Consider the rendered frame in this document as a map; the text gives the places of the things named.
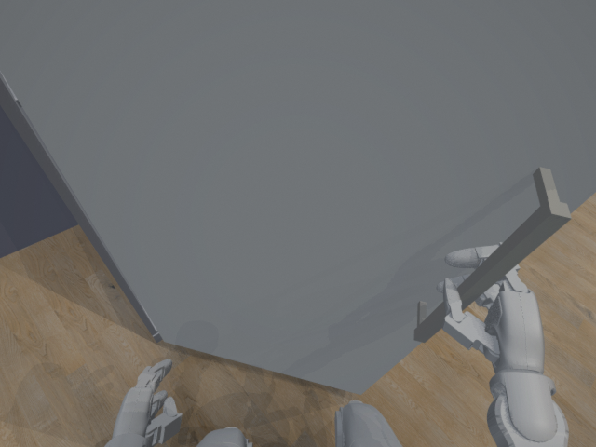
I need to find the left robot thigh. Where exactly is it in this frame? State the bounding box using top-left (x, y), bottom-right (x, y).
top-left (197, 428), bottom-right (253, 447)

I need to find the right robot thigh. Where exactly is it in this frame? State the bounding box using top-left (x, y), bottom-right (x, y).
top-left (334, 403), bottom-right (402, 447)

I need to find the robot thigh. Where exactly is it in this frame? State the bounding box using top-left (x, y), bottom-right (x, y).
top-left (197, 428), bottom-right (253, 447)
top-left (334, 403), bottom-right (402, 447)

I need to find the robot right hand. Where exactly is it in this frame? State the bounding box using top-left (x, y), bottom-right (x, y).
top-left (437, 242), bottom-right (545, 374)

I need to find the robot left hand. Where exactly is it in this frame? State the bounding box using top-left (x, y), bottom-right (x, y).
top-left (112, 359), bottom-right (183, 447)

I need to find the fridge door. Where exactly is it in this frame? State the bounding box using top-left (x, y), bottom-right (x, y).
top-left (0, 0), bottom-right (596, 395)

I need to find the robot right forearm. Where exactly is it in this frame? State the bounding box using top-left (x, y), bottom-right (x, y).
top-left (487, 369), bottom-right (569, 447)

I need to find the handle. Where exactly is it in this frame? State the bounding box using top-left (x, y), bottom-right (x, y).
top-left (414, 167), bottom-right (572, 343)

